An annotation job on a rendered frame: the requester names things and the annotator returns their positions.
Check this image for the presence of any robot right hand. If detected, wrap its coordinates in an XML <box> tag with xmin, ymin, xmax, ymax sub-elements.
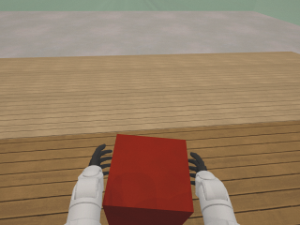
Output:
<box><xmin>187</xmin><ymin>152</ymin><xmax>207</xmax><ymax>186</ymax></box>

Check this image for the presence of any robot left hand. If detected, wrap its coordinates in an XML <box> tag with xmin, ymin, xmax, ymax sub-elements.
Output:
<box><xmin>88</xmin><ymin>143</ymin><xmax>113</xmax><ymax>175</ymax></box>

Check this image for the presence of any carton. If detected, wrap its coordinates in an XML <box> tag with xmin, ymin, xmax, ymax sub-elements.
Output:
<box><xmin>102</xmin><ymin>134</ymin><xmax>194</xmax><ymax>225</ymax></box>

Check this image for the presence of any robot right forearm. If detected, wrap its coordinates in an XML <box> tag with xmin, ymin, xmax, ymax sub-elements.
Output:
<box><xmin>195</xmin><ymin>171</ymin><xmax>240</xmax><ymax>225</ymax></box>

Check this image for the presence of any robot left forearm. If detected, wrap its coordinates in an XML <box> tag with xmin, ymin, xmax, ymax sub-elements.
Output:
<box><xmin>64</xmin><ymin>165</ymin><xmax>104</xmax><ymax>225</ymax></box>

